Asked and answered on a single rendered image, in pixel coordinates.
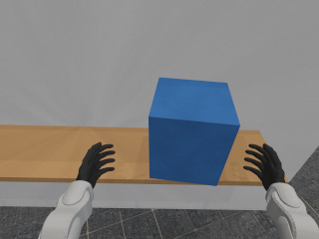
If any left robot forearm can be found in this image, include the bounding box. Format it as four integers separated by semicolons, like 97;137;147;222
38;180;94;239

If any table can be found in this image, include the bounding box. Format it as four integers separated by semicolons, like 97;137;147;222
0;124;289;186

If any right robot forearm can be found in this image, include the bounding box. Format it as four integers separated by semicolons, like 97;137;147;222
265;182;319;239

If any robot right hand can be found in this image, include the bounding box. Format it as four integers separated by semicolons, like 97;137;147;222
243;143;286;191

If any robot left hand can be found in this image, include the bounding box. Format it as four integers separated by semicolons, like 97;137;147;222
76;142;116;189

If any carton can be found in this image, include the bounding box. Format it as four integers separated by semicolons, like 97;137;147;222
149;77;240;186

